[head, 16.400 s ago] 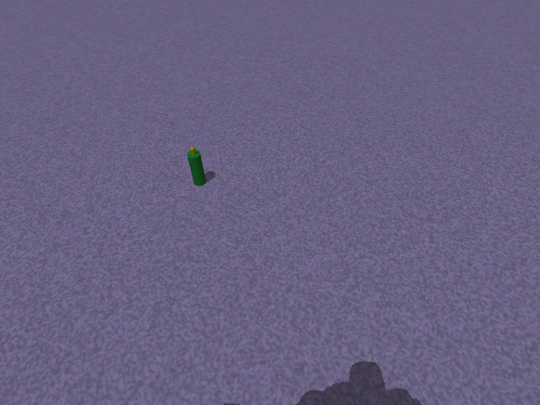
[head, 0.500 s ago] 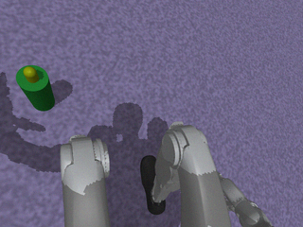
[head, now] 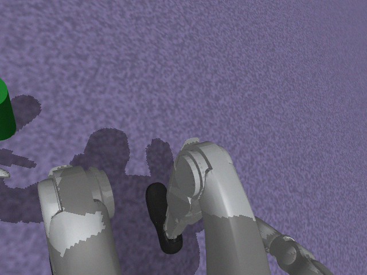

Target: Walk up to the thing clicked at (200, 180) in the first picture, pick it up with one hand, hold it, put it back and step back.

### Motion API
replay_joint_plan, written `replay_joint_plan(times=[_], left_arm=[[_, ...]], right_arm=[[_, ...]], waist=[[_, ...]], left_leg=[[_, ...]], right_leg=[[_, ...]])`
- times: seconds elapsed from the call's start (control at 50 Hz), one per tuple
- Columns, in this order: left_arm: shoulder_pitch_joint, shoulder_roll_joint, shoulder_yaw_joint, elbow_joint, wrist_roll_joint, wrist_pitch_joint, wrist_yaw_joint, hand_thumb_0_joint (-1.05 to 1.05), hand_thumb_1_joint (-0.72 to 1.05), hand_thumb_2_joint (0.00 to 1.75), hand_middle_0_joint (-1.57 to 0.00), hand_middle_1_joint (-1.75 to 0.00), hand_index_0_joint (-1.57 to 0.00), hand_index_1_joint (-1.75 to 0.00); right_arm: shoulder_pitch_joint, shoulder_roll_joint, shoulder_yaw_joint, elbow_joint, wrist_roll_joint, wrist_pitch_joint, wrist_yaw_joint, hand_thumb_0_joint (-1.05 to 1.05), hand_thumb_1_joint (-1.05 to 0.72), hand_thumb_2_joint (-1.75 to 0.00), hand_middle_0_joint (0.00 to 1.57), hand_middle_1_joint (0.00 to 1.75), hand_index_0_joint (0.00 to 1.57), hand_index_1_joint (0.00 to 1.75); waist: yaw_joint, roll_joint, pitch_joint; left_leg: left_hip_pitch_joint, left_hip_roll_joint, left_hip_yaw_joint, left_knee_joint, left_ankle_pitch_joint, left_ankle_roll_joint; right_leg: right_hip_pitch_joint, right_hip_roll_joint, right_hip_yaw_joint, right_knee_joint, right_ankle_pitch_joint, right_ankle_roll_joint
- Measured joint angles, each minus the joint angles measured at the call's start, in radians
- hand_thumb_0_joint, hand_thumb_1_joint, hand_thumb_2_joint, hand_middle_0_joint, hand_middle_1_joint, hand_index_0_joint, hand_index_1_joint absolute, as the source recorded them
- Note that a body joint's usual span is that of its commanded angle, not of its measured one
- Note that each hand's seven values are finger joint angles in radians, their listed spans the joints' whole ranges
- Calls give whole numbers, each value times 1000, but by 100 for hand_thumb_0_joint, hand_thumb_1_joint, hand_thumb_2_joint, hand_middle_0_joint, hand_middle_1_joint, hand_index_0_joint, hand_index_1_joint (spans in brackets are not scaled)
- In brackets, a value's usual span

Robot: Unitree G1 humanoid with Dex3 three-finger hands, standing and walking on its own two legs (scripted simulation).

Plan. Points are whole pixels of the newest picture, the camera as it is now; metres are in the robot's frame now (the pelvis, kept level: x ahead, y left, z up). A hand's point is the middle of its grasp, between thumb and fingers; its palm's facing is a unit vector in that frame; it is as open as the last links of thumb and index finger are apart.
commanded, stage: close in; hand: left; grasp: from the side
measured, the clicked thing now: out of the picture +0.47 +0.25 -0.17
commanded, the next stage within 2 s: rest palm in 0.52 s
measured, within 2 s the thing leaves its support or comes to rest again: leaves its support in 1.74 s
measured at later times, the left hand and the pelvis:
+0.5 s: hand out of the picture +0.44 +0.26 -0.16, palm faces +0.29 -0.96 -0.03, open 17.5 cm; pelvis +0.00 +0.00 +0.00, yaw -1 degrees
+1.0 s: hand out of the picture +0.45 +0.26 -0.16, palm faces +0.30 -0.95 -0.03, open 15.3 cm; pelvis +0.00 +0.00 +0.00, yaw -2 degrees
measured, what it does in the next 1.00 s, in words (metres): stands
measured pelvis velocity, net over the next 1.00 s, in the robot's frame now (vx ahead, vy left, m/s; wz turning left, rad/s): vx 0.00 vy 0.00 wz -0.03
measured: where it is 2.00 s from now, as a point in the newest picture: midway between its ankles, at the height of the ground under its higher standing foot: (126, 257)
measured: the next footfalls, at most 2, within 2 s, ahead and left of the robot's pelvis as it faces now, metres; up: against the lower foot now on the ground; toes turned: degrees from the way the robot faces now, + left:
none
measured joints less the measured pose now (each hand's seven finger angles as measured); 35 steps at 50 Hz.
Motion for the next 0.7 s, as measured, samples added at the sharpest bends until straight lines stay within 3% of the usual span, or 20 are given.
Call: replay_joint_plan(times=[0.08, 0.14, 0.22, 0.32, 0.4, 0.6, 0.7], left_arm=[[2, -7, -71, -1, 5, -10, 34, -2, -61, 2, -7, -8, -6, -8], [-6, -25, -98, 9, 0, -18, 63, -2, -61, 2, -7, -8, -6, -8], [-26, -43, -97, 40, 2, -39, 120, -2, -61, 3, -7, -9, -7, -9], [-31, -33, -83, 59, 57, -64, 189, -2, -61, 5, -6, -10, -6, -9], [-19, -21, -71, 43, 78, -80, 229, -2, -59, 7, -6, -10, -6, -10], [-27, -23, -140, 26, 61, -73, 269, -2, -58, 9, -6, -10, -5, -10], [-38, -36, -131, 37, 59, -73, 277, -2, -59, 10, -6, -10, -5, -10]], right_arm=[[2, -6, -1, 9, -11, 14, 9, 0, -95, -91, 21, 30, 20, 30], [-4, -7, 3, 7, -14, 20, 16, 0, -94, -91, 21, 30, 20, 30], [-18, 1, 16, -5, -20, 28, 23, 0, -94, -91, 21, 30, 20, 30], [-35, 15, 28, -27, -35, 44, 27, 0, -93, -90, 21, 30, 20, 30], [-48, 20, 33, -30, -46, 54, 31, 0, -93, -90, 21, 30, 20, 30], [-55, 24, 29, -2, -40, 60, 39, 0, -93, -90, 21, 30, 20, 30], [-59, 27, 34, -8, -32, 62, 39, 0, -93, -91, 21, 30, 20, 30]], waist=[[0, 12, 2], [-5, 16, 3], [-17, 8, 1], [-24, -10, 13], [-24, -13, 29], [-17, -2, 26], [-26, -5, 23]], left_leg=[[-4, -1, 3, -1, 2, 9], [-2, 1, 2, -1, 0, 13], [3, 2, -8, 2, -6, 11], [11, 4, -24, 7, -13, 0], [10, 4, -27, 7, -14, -3], [-1, 6, -23, 3, -17, -7], [1, 9, -30, 4, -19, -10]], right_leg=[[5, -1, 1, -5, -3, 4], [10, 0, 0, -8, -5, 12], [14, 3, -7, -10, -4, 18], [16, 7, -19, -12, 0, 10], [12, 7, -20, -12, 2, 16], [-4, 6, -14, -10, 3, 29], [-6, 9, -19, -13, 6, 29]])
